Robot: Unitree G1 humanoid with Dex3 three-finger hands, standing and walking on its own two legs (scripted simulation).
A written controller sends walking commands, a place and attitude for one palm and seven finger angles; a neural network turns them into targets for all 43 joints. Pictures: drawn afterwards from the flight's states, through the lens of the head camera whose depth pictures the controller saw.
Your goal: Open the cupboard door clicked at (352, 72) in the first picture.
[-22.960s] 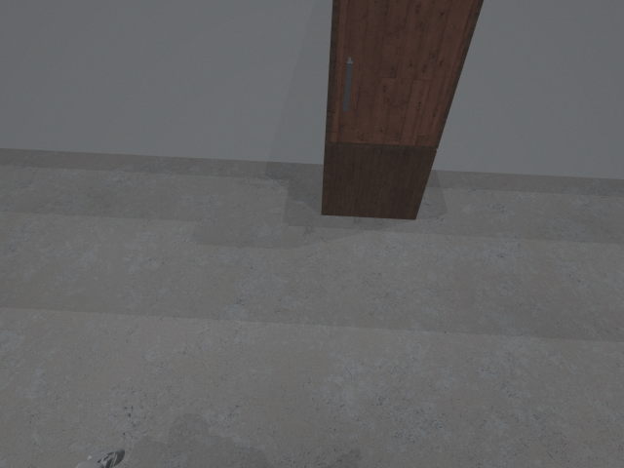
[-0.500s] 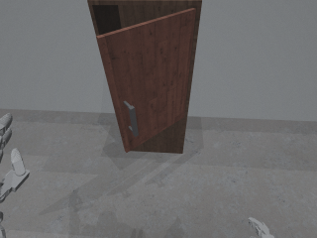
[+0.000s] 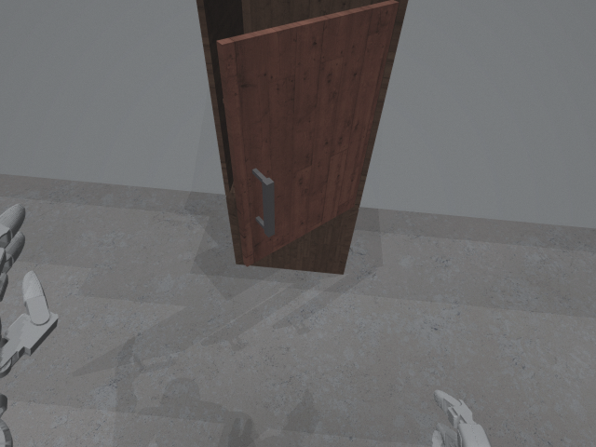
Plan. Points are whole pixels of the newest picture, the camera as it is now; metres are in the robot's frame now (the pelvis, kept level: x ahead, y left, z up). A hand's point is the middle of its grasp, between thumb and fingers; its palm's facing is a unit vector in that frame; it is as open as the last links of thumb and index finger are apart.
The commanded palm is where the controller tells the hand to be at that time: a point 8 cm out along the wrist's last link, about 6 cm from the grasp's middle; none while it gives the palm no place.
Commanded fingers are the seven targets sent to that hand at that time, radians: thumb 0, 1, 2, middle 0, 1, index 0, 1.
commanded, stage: stop stepping back and stand still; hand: left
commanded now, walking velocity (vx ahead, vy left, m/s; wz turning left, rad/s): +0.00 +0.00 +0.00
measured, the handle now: (263, 204) +0.62 +0.12 -0.10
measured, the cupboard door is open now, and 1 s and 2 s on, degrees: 43 43 43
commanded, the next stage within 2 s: let the arm hang, fingers relaxed in 0.22 s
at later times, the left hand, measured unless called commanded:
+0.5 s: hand (135, 441) +0.15 +0.23 -0.09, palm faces +0.03 -0.92 -0.39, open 7.4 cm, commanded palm none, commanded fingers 0.00 0.90 0.90 -0.20 -0.30 -0.20 -0.30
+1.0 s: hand out of the picture +0.01 +0.19 -0.16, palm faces +0.04 -0.95 -0.30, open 7.3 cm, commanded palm none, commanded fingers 0.00 0.90 0.90 -0.20 -0.30 -0.20 -0.30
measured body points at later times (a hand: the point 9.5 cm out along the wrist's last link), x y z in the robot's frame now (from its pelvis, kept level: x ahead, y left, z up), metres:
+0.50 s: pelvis -0.01 +0.00 -0.01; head +0.01 -0.03 +0.44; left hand +0.14 +0.28 -0.07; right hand +0.13 -0.26 -0.14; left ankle -0.02 +0.09 -0.74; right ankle +0.05 -0.11 -0.74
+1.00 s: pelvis -0.01 -0.03 +0.00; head +0.00 -0.04 +0.45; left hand +0.01 +0.24 -0.14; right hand -0.03 -0.26 -0.16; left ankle -0.02 +0.09 -0.74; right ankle +0.05 -0.11 -0.74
